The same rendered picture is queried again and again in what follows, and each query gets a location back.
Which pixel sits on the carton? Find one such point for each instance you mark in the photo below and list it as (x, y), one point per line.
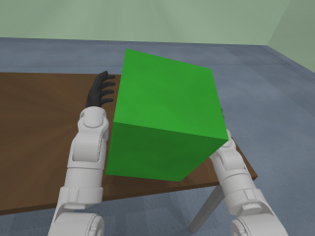
(167, 119)

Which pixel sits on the left robot hand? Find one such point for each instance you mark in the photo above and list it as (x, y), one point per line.
(97, 92)

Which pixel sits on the right robot forearm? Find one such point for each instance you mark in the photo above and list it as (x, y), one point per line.
(242, 198)

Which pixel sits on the table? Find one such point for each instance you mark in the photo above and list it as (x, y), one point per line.
(39, 115)

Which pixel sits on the robot right upper arm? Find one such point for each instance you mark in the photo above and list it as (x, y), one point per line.
(263, 224)

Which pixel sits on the left robot forearm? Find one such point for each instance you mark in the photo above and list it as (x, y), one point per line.
(82, 187)

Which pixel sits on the robot left upper arm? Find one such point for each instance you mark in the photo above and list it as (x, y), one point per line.
(78, 224)

